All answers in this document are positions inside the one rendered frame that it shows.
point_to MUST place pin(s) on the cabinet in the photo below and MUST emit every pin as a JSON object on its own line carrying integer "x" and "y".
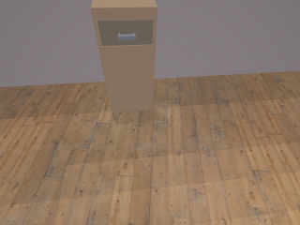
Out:
{"x": 129, "y": 70}

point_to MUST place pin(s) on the handle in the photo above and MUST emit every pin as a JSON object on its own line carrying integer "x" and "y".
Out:
{"x": 126, "y": 36}

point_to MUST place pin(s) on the drawer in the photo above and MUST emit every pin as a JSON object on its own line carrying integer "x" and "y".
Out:
{"x": 110, "y": 29}

